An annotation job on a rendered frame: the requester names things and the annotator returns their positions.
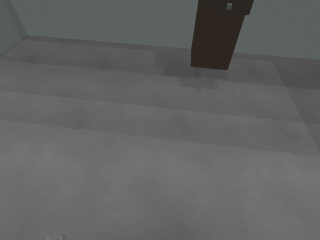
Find drawer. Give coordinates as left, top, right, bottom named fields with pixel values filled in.
left=203, top=0, right=254, bottom=15

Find handle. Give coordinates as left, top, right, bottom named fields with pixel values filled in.
left=226, top=3, right=232, bottom=10

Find cabinet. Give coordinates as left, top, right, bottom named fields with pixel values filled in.
left=190, top=0, right=245, bottom=70

